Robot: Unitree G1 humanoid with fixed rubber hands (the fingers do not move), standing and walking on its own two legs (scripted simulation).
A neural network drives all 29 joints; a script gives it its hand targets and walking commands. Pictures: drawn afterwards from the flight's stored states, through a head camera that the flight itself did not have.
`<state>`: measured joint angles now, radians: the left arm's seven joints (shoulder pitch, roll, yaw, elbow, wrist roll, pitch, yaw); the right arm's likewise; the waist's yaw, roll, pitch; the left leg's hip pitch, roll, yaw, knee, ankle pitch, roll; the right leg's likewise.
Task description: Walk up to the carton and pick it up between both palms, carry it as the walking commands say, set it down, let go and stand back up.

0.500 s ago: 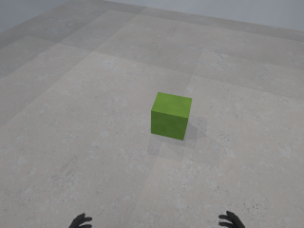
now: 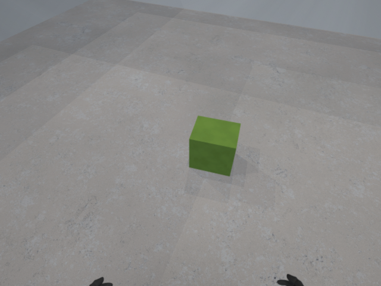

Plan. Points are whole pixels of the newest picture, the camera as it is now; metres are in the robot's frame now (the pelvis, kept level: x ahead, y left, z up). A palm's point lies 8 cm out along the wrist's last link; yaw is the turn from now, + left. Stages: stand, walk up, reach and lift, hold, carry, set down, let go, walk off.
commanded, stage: stand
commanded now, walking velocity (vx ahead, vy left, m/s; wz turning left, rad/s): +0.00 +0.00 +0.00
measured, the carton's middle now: (213, 146) +1.01 -0.15 -0.63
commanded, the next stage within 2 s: walk up in 0.74 s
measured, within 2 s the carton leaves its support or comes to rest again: neither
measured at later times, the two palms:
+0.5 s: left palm out of the picture +0.07 +0.23 -0.12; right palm out of the picture +0.07 -0.23 -0.12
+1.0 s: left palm out of the picture +0.01 +0.23 -0.13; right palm out of the picture +0.01 -0.24 -0.12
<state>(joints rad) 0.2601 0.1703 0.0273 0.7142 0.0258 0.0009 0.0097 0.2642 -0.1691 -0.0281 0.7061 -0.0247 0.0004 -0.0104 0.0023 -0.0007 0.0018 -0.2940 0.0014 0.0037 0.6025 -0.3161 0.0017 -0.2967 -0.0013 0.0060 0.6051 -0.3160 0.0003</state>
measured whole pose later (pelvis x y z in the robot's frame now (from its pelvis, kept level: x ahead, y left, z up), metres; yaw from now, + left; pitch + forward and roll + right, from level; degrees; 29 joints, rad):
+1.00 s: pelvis +0.01 +0.00 +0.01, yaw -2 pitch +0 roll +1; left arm 0.36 0.18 0.03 0.98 0.04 -0.01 0.02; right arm 0.34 -0.17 -0.04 0.96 -0.06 -0.03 -0.02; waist 0.00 -0.01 0.00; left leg -0.21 0.00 0.02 0.52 -0.41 0.04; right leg -0.29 0.00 0.02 0.66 -0.48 -0.01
